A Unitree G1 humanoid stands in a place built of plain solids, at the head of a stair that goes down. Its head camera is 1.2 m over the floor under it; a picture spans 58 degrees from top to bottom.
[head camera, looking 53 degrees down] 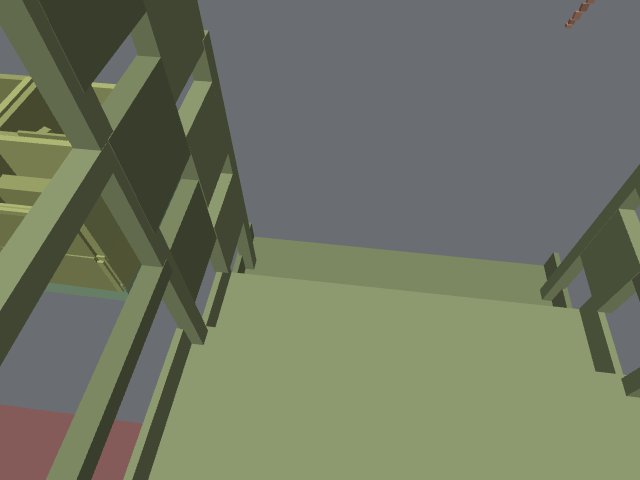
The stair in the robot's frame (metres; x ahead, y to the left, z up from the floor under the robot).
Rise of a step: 0.17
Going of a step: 0.30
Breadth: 1.30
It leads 7 degrees to the right of straight ahead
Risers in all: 3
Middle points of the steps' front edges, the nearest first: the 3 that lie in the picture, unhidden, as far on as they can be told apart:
0.51 -0.25 0.00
0.80 -0.29 -0.17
1.10 -0.33 -0.34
